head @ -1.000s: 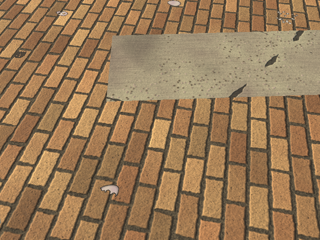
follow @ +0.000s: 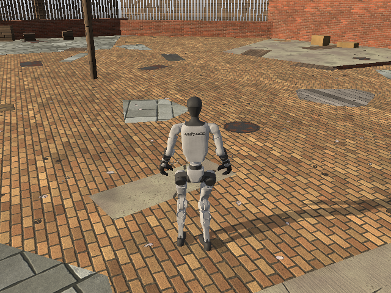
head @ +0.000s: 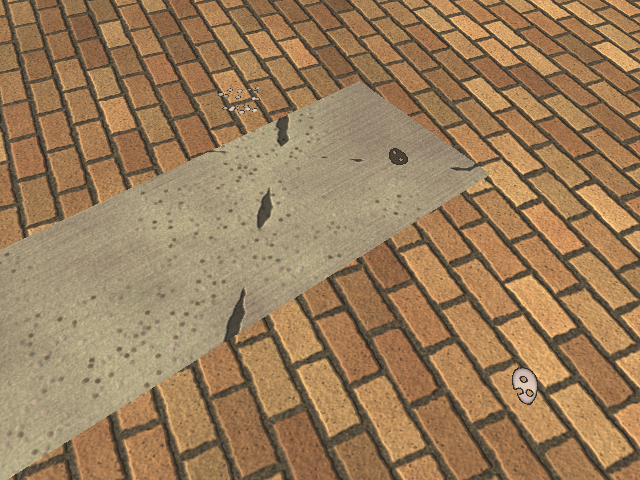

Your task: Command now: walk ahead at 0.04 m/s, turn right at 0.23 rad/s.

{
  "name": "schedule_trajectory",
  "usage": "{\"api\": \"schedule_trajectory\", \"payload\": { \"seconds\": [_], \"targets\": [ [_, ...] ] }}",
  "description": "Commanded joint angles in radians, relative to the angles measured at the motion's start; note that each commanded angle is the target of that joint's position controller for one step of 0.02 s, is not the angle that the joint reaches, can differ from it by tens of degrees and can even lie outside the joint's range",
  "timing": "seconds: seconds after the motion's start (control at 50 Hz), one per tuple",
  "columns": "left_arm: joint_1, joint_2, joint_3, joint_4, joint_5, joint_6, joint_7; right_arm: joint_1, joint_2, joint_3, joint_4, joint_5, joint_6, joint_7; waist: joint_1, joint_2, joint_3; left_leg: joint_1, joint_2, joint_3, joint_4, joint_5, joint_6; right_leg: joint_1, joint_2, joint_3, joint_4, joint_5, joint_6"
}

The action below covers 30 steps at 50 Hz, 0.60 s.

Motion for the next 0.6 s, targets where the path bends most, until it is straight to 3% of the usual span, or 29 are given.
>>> {"api": "schedule_trajectory", "payload": {
  "seconds": [0.02,0.04,0.08,0.12,0.16,0.2,0.24,0.26,0.28,0.3,0.32,0.34,0.36,0.38,0.4,0.42,0.44,0.48,0.5,0.54,0.58,0.6],
  "targets": [
    [0.046,0.182,0.051,-0.048,0.0,-0.009,0.002,0.051,-0.14,-0.042,-0.057,0.006,-0.006,-0.002,-0.017,0.198,-0.128,0.304,0.386,-0.424,-0.148,0.516,0.294,-0.182,-0.087,-0.059,0.312,-0.206,0.092],
    [0.035,0.166,0.054,-0.034,-0.004,0.005,0.008,0.038,-0.14,-0.043,-0.055,0.016,0.001,-0.004,-0.012,0.143,-0.12,0.286,0.345,-0.372,-0.145,0.428,0.258,-0.195,-0.099,-0.073,0.386,-0.167,0.112],
    [0.057,0.121,0.046,-0.014,-0.01,0.028,0.011,-0.02,-0.124,-0.034,-0.061,0.025,0.012,-0.007,0.009,0.134,-0.083,0.207,0.286,-0.272,-0.163,0.326,0.211,-0.164,-0.126,-0.092,0.417,-0.105,0.134],
    [0.07,0.056,0.027,-0.002,-0.011,0.03,0.008,-0.067,-0.1,-0.028,-0.059,0.019,0.026,-0.002,0.027,0.179,-0.067,0.151,0.197,-0.157,-0.177,0.273,0.173,-0.084,-0.144,-0.177,0.258,-0.058,0.142],
    [0.042,0.026,0.016,-0.001,-0.007,0.022,0.004,-0.037,-0.1,-0.03,-0.044,0.02,0.036,-0.002,-0.004,0.228,-0.083,0.179,0.182,-0.137,-0.168,0.264,0.185,-0.023,-0.166,-0.213,0.093,-0.041,0.14],
    [0.043,0.041,0.021,0.009,-0.011,0.014,-0.001,-0.003,-0.116,-0.035,-0.029,0.025,0.043,-0.002,-0.02,0.242,-0.102,0.217,0.201,-0.166,-0.15,0.236,0.202,0.023,-0.174,-0.222,-0.049,0.034,0.128],
    [0.084,0.042,0.025,0.04,-0.006,0.006,-0.006,-0.003,-0.109,-0.031,-0.02,0.037,0.045,-0.002,0.008,0.214,-0.094,0.18,0.188,-0.159,-0.129,0.181,0.176,0.126,-0.165,-0.247,-0.274,0.216,0.094],
    [0.079,0.064,0.027,0.039,0.008,0.003,-0.007,0.032,-0.105,-0.028,-0.007,0.036,0.038,-0.001,0.001,0.182,-0.09,0.136,0.177,-0.155,-0.126,0.136,0.136,0.182,-0.185,-0.215,-0.298,0.287,0.069],
    [0.081,0.11,0.034,0.028,0.02,0.001,-0.003,0.041,-0.095,-0.023,-0.006,0.023,0.025,0.004,-0.008,0.107,-0.096,0.083,0.152,-0.122,-0.085,0.075,0.086,0.23,-0.262,-0.138,-0.281,0.394,0.033],
    [0.066,0.144,0.045,0.052,0.019,0.002,-0.004,0.062,-0.06,-0.016,-0.016,0.011,0.013,0.012,-0.057,-0.071,-0.091,0.096,0.062,-0.015,-0.068,-0.017,0.034,0.161,-0.286,-0.108,-0.249,0.338,-0.018],
    [0.049,0.076,0.029,0.047,0.017,-0.003,-0.009,0.011,-0.061,-0.014,-0.012,-0.001,0.009,0.013,-0.024,-0.076,-0.072,0.157,0.043,0.016,-0.044,-0.025,-0.008,0.078,-0.28,-0.099,-0.283,0.211,-0.038],
    [0.045,0.046,0.018,0.053,0.024,-0.01,-0.01,-0.016,-0.067,-0.019,-0.01,0.004,0.01,0.012,-0.018,-0.06,-0.044,0.171,0.044,0.014,-0.042,-0.004,-0.016,0.045,-0.273,-0.099,-0.298,0.16,-0.027],
    [0.089,0.07,0.026,0.069,0.019,-0.014,-0.006,-0.01,-0.066,-0.021,0.002,0.013,0.015,0.006,0.002,-0.06,-0.063,0.167,0.011,0.056,0.006,-0.129,-0.014,0.051,-0.253,-0.108,-0.322,-0.043,-0.028],
    [0.137,0.127,0.043,0.079,0.007,-0.018,-0.006,-0.01,-0.081,-0.029,-0.001,0.027,0.02,0.004,0.027,-0.114,-0.014,0.07,-0.034,0.104,0.091,-0.284,-0.011,0.056,-0.286,-0.039,-0.375,-0.273,-0.064],
    [0.187,0.171,0.053,0.086,0.002,-0.027,-0.008,-0.043,-0.086,-0.034,-0.019,0.047,0.016,0.006,0.057,-0.176,0.061,-0.062,-0.038,0.133,0.187,-0.315,-0.004,0.064,-0.38,0.103,-0.467,-0.464,-0.122],
    [0.206,0.195,0.059,0.09,-0.005,-0.041,-0.005,-0.09,-0.091,-0.038,-0.045,0.073,0.002,0.009,0.076,-0.223,0.139,-0.167,0.002,0.101,0.294,-0.291,0.019,0.054,-0.478,0.249,-0.552,-0.534,-0.185],
    [0.218,0.188,0.057,0.097,-0.008,-0.06,0.0,-0.121,-0.099,-0.043,-0.064,0.087,-0.016,0.014,0.086,-0.227,0.196,-0.287,0.055,0.04,0.377,-0.306,0.044,0.086,-0.531,0.329,-0.591,-0.488,-0.223],
    [0.209,0.141,0.045,0.096,-0.016,-0.09,0.0,-0.105,-0.08,-0.039,-0.063,0.079,-0.051,0.03,0.071,-0.164,0.18,-0.429,0.114,0.009,0.389,-0.244,0.07,0.244,-0.534,0.299,-0.569,-0.329,-0.215],
    [0.203,0.132,0.043,0.092,-0.021,-0.093,-0.002,-0.108,-0.075,-0.036,-0.061,0.07,-0.063,0.038,0.073,-0.132,0.141,-0.397,0.119,0.026,0.312,-0.206,0.073,0.277,-0.506,0.225,-0.559,-0.238,-0.19],
    [0.171,0.148,0.046,0.081,-0.027,-0.094,-0.011,-0.1,-0.055,-0.029,-0.051,0.057,-0.072,0.051,0.062,-0.127,0.08,-0.186,0.082,0.089,0.161,-0.135,0.058,0.203,-0.425,0.067,-0.543,-0.091,-0.153],
    [0.152,0.167,0.05,0.071,-0.032,-0.094,-0.021,-0.048,-0.064,-0.032,-0.031,0.061,-0.067,0.057,0.032,-0.139,0.06,0.021,0.042,0.146,0.081,-0.063,0.037,0.089,-0.393,-0.011,-0.531,-0.054,-0.151],
    [0.15,0.165,0.048,0.072,-0.035,-0.095,-0.024,0.002,-0.073,-0.035,-0.015,0.066,-0.062,0.054,0.002,-0.118,0.058,0.116,0.033,0.162,0.047,-0.017,0.034,0.033,-0.393,-0.026,-0.509,-0.06,-0.149]
  ]
}}
Velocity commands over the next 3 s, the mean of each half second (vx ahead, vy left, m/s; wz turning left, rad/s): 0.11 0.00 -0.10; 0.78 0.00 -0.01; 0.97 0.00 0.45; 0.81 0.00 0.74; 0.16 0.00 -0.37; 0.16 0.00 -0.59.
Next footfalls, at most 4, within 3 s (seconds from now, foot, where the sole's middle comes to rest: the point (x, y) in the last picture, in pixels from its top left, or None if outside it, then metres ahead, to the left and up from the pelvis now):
0.26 right None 0.03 -0.14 -0.77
0.66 left None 0.18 0.15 -0.77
1.14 right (368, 402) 0.66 -0.09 -0.77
1.64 left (254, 263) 1.05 0.19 -0.77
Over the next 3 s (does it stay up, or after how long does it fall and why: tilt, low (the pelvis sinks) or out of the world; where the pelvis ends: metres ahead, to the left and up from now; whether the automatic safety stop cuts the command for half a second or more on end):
stays up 1.33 0.27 0.00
